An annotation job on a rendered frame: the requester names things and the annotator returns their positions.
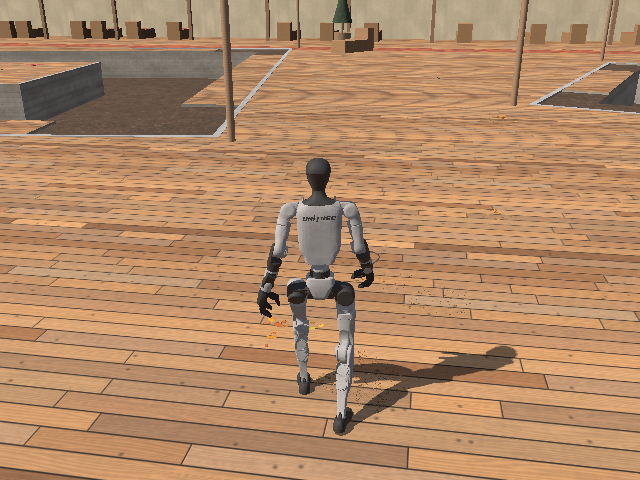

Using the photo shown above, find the robot right forearm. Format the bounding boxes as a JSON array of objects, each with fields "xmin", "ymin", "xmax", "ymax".
[{"xmin": 356, "ymin": 239, "xmax": 373, "ymax": 274}]

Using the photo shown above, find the left robot hand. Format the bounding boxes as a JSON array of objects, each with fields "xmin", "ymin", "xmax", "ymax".
[{"xmin": 257, "ymin": 288, "xmax": 280, "ymax": 318}]

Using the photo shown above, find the robot right shin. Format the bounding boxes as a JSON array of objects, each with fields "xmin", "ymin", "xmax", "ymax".
[{"xmin": 336, "ymin": 345, "xmax": 354, "ymax": 419}]

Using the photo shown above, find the right robot hand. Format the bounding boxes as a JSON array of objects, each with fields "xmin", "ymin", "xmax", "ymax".
[{"xmin": 351, "ymin": 269, "xmax": 374, "ymax": 288}]

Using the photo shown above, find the robot left upper arm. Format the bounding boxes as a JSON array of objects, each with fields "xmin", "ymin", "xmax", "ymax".
[{"xmin": 272, "ymin": 202, "xmax": 298, "ymax": 259}]

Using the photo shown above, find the robot left forearm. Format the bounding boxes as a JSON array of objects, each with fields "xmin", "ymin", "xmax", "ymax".
[{"xmin": 260, "ymin": 243, "xmax": 282, "ymax": 293}]

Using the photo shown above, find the robot left shin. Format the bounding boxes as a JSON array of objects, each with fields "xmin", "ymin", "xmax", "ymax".
[{"xmin": 293, "ymin": 320, "xmax": 309, "ymax": 382}]

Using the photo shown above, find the robot shin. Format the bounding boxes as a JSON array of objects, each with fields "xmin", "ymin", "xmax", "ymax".
[
  {"xmin": 293, "ymin": 320, "xmax": 309, "ymax": 382},
  {"xmin": 336, "ymin": 345, "xmax": 354, "ymax": 419}
]

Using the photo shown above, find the robot right upper arm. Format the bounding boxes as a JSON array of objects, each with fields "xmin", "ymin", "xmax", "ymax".
[{"xmin": 340, "ymin": 201, "xmax": 366, "ymax": 254}]

